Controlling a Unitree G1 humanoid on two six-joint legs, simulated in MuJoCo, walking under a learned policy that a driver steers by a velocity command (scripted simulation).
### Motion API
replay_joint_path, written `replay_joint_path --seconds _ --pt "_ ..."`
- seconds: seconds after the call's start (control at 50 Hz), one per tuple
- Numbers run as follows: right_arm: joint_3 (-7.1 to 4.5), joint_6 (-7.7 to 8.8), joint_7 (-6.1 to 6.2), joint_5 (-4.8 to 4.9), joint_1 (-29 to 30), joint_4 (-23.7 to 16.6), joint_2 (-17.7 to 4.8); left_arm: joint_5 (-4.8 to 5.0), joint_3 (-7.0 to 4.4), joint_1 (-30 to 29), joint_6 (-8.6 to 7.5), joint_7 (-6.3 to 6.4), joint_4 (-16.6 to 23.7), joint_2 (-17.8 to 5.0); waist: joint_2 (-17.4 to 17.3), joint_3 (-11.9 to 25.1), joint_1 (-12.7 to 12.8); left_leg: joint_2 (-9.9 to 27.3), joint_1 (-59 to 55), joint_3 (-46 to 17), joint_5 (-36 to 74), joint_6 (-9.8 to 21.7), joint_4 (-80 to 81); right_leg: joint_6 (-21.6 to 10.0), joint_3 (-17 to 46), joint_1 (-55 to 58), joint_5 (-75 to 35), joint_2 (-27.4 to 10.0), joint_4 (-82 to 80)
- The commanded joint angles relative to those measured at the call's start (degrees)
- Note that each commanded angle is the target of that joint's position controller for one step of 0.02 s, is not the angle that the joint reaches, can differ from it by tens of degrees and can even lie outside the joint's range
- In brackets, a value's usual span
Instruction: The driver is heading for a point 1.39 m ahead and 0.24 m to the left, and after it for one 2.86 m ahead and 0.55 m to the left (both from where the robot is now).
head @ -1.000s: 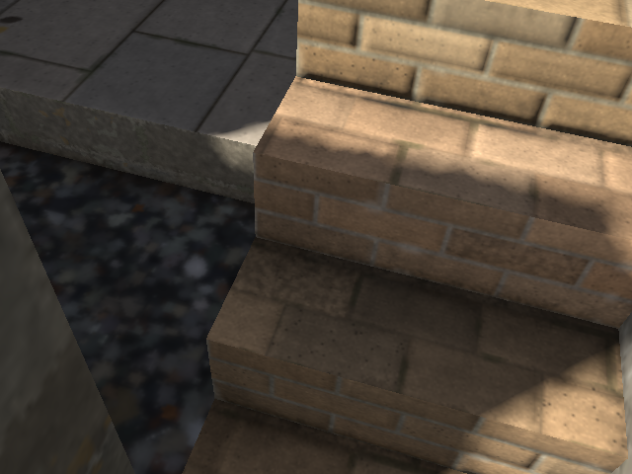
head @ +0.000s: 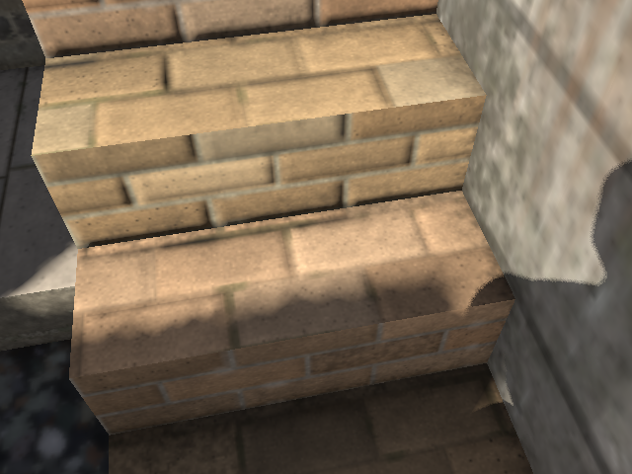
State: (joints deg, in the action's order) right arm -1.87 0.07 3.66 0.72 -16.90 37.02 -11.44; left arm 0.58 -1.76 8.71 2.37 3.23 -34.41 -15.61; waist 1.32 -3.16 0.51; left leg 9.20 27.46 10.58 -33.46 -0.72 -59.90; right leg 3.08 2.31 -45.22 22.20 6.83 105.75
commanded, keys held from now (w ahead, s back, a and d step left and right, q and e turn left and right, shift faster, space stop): w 1.00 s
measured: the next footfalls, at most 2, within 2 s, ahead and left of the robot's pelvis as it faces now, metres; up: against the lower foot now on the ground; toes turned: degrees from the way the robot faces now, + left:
right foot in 0.22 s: +0.21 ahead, -0.11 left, +0.00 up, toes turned +1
left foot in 0.70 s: +0.06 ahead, +0.20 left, +0.00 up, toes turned -8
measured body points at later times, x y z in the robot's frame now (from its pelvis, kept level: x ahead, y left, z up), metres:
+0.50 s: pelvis +0.05 -0.01 +0.05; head +0.06 -0.07 +0.49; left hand +0.16 +0.22 -0.03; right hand +0.25 -0.22 -0.06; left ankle -0.03 +0.17 -0.45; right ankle +0.17 -0.11 -0.67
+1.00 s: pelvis +0.03 +0.06 +0.06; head +0.05 +0.07 +0.51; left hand +0.27 +0.24 +0.00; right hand +0.01 -0.19 -0.05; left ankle +0.02 +0.20 -0.67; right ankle +0.02 -0.05 -0.46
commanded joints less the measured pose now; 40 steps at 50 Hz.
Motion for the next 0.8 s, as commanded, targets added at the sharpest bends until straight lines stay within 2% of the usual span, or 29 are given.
replay_joint_path --seconds 0.02,0.08,0.1,0.12,0.14,0.16,0.18,0.2,0.22,0.24,0.26,0.28,0.3,0.32,0.34,0.38,0.4,0.48,0.52,0.58,0.64,0.66,0.68,0.7,0.72,0.74,0.76,0.78,0.8 --pt "1.07 1.10 -0.73 -0.45 14.0 -10.8 -2.5 0.01 -0.99 13.6 2.59 2.27 3.5 -3.4 -10.4 -2.0 7.5 9.9 2.2 -16.3 8.7 6.9 31.5 0.3 4.0 -2.9 -1.1 -5.8 -0.7" --pt "0.34 -0.69 0.65 -3.64 12.6 -12.7 -7.4 -0.15 -1.26 9.5 2.12 1.83 5.9 -4.2 -8.0 -3.8 4.7 7.9 -3.6 -11.2 15.8 9.6 36.1 2.9 0.8 -2.6 -7.2 -4.7 -9.0" --pt "0.22 -1.66 0.46 -2.97 12.0 -12.7 -9.0 -0.25 -0.25 14.6 1.74 1.82 5.3 -3.4 -6.6 -1.5 6.9 4.3 -5.8 -6.8 12.5 8.7 38.3 2.5 -2.0 3.4 -8.0 -7.2 -27.3" --pt "0.30 -2.47 -0.04 -2.92 15.1 -13.9 -9.6 -1.18 0.21 18.7 1.90 1.77 3.4 -1.7 -7.5 0.4 7.7 2.8 -5.8 -4.3 19.8 8.6 37.4 2.3 -6.0 12.1 -9.5 -6.7 -32.5" --pt "0.87 -2.49 -0.46 -2.36 15.5 -13.6 -8.9 -1.45 -0.03 22.4 1.43 1.35 1.5 -2.9 -5.8 2.6 7.6 1.2 -6.3 -1.7 25.1 8.9 35.3 1.0 -10.8 20.9 -12.7 -5.9 -40.7" --pt "1.36 -1.88 -1.08 -1.87 16.7 -14.5 -8.8 -1.98 -1.17 25.6 0.15 0.72 0.9 -4.5 -4.7 5.9 8.8 2.4 -8.7 -2.8 36.8 10.1 31.3 -2.2 -7.4 28.1 -17.1 -8.3 -48.2" --pt "2.39 -1.10 -1.77 -0.08 23.7 -16.8 -6.3 -4.09 -1.63 33.1 -0.66 0.07 -1.7 -4.4 -2.6 7.9 12.8 1.2 -12.0 -3.0 50.1 8.6 19.5 -5.1 -5.4 34.3 -28.4 -7.8 -62.3" --pt "4.26 0.04 -2.54 1.29 29.0 -19.4 -2.5 -3.91 -1.09 40.1 -1.45 -1.34 -5.2 -2.7 2.5 5.5 15.5 -3.9 -11.7 -4.4 33.4 6.5 -2.3 -8.9 3.0 34.3 -41.9 -12.1 -84.8" --pt "6.27 1.04 -3.75 0.72 26.9 -19.2 3.3 -6.55 0.30 34.5 -2.59 -3.07 -7.2 -2.1 11.6 2.6 8.2 -9.0 -5.0 -8.9 9.8 4.9 -28.6 -7.9 1.4 32.2 -43.1 -9.9 -83.1" --pt "5.98 0.79 -5.50 -0.17 9.8 -15.7 7.1 -7.27 2.23 17.6 -4.10 -3.25 -0.7 -2.5 11.7 4.1 -6.2 -15.5 1.7 -23.2 10.6 1.7 -47.5 -8.6 23.8 22.4 -45.1 -15.6 -81.8" --pt "4.74 0.86 -6.59 -0.79 -3.6 -11.2 3.9 -4.37 2.20 12.7 -3.80 -2.93 3.3 -4.7 3.8 7.9 -10.0 -17.5 6.5 -27.6 13.2 -2.6 -56.9 -10.9 28.9 23.3 -36.3 -20.1 -83.7" --pt "3.69 -0.31 -7.10 0.38 -7.0 -9.9 -1.2 -1.75 0.24 12.1 -3.40 -1.78 4.0 -12.2 5.4 10.2 -10.5 -17.1 13.7 -27.6 15.7 -4.5 -54.2 -15.3 40.7 25.5 8.4 -25.3 -94.0" --pt "2.60 -1.92 -7.26 1.20 1.8 -14.3 -4.3 -1.76 0.11 5.0 -3.43 -0.60 5.0 -10.8 5.5 4.3 -10.3 -14.7 13.5 -28.1 21.3 -4.1 -54.4 -13.4 44.4 13.6 29.0 -25.2 -95.1" --pt "1.28 -3.55 -7.31 1.23 6.2 -15.1 -7.6 -1.67 0.86 2.7 -3.57 -0.04 5.9 -7.5 1.6 0.6 -9.4 -14.6 12.3 -27.2 26.4 -4.6 -53.0 -11.0 35.2 9.2 26.9 -21.6 -90.1" --pt "1.01 -4.48 -7.23 1.40 10.6 -15.5 -8.0 -2.65 1.36 4.5 -4.12 0.69 6.3 -5.6 0.3 1.8 -6.8 -15.4 10.6 -25.2 28.5 -5.0 -51.5 -10.1 28.2 9.6 22.1 -19.5 -87.2" --pt "1.68 -4.43 -6.80 -0.12 12.9 -14.7 -5.4 -3.91 1.88 8.4 -4.67 2.57 6.0 -3.5 1.2 5.0 -4.3 -16.1 9.6 -22.4 33.9 -5.5 -47.8 -10.5 20.1 15.9 13.6 -17.2 -83.4" --pt "2.25 -3.88 -6.23 0.11 12.8 -14.3 -3.9 -4.72 2.06 12.7 -4.76 3.99 5.2 -3.6 2.0 6.7 -2.0 -16.2 10.6 -21.7 34.4 -5.7 -48.3 -11.7 18.8 20.6 9.5 -16.9 -83.9" --pt "2.75 -3.81 -5.19 0.04 12.0 -13.9 -3.3 -3.92 1.31 15.2 -4.33 5.31 5.4 -3.0 4.6 8.6 -0.7 -15.1 14.8 -22.9 28.3 -6.2 -41.0 -13.8 22.6 31.0 9.8 -18.8 -85.0" --pt "2.52 -3.68 -5.38 0.41 9.8 -13.4 -3.4 -3.10 0.93 13.2 -4.12 5.00 5.9 -3.0 7.1 9.1 -1.8 -14.1 13.2 -21.7 23.9 -6.5 -35.0 -14.2 21.4 31.0 11.0 -18.6 -84.7" --pt "2.80 -3.78 -5.54 -0.32 6.2 -12.3 -3.5 -2.00 0.65 8.6 -3.84 4.69 7.3 -2.7 8.1 7.3 -3.9 -12.2 8.7 -19.9 20.6 -5.3 -24.5 -14.6 19.4 24.6 11.6 -18.2 -83.3" --pt "3.38 -3.39 -5.46 -0.99 2.3 -11.8 -3.1 -2.07 0.15 4.5 -3.30 4.59 8.7 -3.6 10.2 7.7 -4.7 -9.6 4.4 -19.3 16.1 -1.7 -10.4 -14.8 18.9 19.4 11.2 -18.3 -80.1" --pt "4.70 -3.01 -5.79 -1.23 3.5 -12.5 -2.0 -0.51 0.85 2.5 -2.50 5.41 10.5 -1.1 10.4 5.9 -3.7 -6.4 2.6 -22.6 5.2 2.1 9.6 -12.7 20.3 17.3 12.6 -18.6 -81.6" --pt "5.51 -2.55 -6.57 -1.95 4.6 -11.2 -0.5 0.23 1.04 1.7 -1.59 5.79 11.5 -0.4 9.3 3.3 -2.1 -6.5 1.7 -18.7 3.3 3.5 24.9 -11.2 20.1 17.5 12.1 -18.8 -82.2" --pt "6.58 -2.49 -6.85 -2.36 1.7 -6.8 3.3 1.27 0.60 4.7 0.21 5.74 10.3 -0.9 3.4 1.2 -0.9 -10.7 -1.3 -5.9 5.1 3.5 44.0 -9.8 17.2 21.5 17.9 -17.7 -83.8" --pt "6.34 -2.05 -7.31 -2.86 -0.1 -4.5 3.2 0.81 -1.16 8.8 0.88 4.86 8.8 -4.9 2.4 2.3 1.0 -9.7 -7.2 -9.6 12.6 5.0 47.0 -7.6 16.5 19.6 19.7 -17.7 -78.7" --pt "6.00 -0.91 -7.45 -4.41 4.7 -7.4 1.1 -0.42 -0.15 7.7 0.54 3.82 9.1 -2.8 -2.2 2.2 1.4 -8.6 -2.5 -17.0 11.3 6.4 46.0 -1.8 6.9 25.4 8.1 -11.0 -72.7" --pt "3.49 0.58 -5.71 -5.28 7.5 -7.7 -8.8 -0.77 1.72 2.2 -0.52 2.33 11.7 2.2 -16.6 4.7 0.1 1.4 -3.2 -38.7 4.3 11.1 47.8 3.3 -8.0 18.0 -6.1 -1.9 -49.2" --pt "2.87 1.48 -4.04 -4.94 5.1 -9.0 -10.2 -0.10 0.67 1.3 -2.02 1.95 11.7 -1.3 -16.3 4.7 -2.2 8.4 -4.8 -45.4 5.5 15.7 49.0 5.8 -2.3 11.1 -0.5 -4.3 -29.5" --pt "3.39 1.12 -2.75 -3.83 4.4 -8.8 -9.0 1.21 -0.11 1.7 -2.40 1.17 10.2 -1.2 -12.3 4.9 -1.5 7.3 -13.0 -39.1 16.8 15.7 43.4 5.8 0.4 1.4 5.7 -3.7 -15.5"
